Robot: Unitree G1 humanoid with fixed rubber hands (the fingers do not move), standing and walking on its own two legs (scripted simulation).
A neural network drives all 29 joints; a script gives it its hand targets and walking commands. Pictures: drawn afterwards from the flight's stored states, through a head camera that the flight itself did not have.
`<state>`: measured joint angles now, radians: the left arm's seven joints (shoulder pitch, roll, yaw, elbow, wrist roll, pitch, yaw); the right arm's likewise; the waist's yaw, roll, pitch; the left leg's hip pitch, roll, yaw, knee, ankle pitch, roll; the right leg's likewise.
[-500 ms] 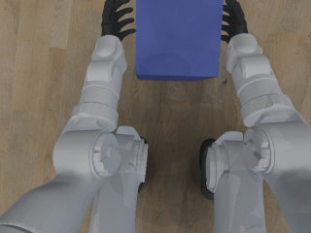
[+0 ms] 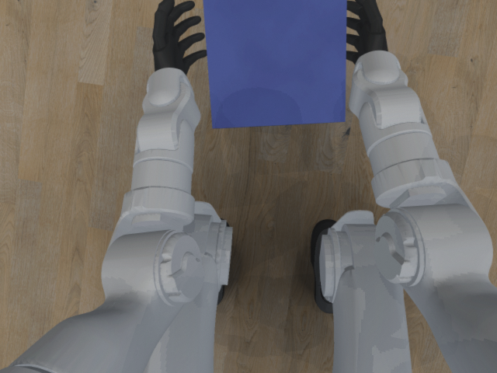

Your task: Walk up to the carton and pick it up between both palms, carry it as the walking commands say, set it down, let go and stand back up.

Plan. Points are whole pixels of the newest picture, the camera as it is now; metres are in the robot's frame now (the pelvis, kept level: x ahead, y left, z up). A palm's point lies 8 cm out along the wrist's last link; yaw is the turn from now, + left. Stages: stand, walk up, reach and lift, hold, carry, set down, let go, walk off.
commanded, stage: reach and lift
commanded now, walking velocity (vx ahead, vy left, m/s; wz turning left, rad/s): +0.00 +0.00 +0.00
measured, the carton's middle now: (268, 75) +0.52 +0.02 -0.20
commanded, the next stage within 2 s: none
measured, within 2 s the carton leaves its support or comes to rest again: neither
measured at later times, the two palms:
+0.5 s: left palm (145, 56) +0.49 +0.14 -0.04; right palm (390, 41) +0.51 -0.11 -0.05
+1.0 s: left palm (109, 48) +0.47 +0.14 +0.04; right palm (422, 29) +0.49 -0.11 +0.02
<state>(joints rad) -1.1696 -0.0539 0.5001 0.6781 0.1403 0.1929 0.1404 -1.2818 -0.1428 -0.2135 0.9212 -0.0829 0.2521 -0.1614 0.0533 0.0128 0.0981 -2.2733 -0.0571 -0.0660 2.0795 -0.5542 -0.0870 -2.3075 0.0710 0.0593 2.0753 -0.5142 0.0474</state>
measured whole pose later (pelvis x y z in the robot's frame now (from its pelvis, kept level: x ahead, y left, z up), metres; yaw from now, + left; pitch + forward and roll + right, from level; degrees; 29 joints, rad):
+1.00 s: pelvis +0.00 +0.00 +0.09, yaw +0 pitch +42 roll +1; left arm -0.98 -0.17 0.54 0.60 0.23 0.26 0.16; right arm -1.06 -0.01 -0.32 0.81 -0.20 0.32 -0.16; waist 0.05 0.02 -0.14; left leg -2.01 -0.06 -0.07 1.79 -0.51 -0.07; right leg -2.02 0.05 0.06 1.78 -0.49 0.04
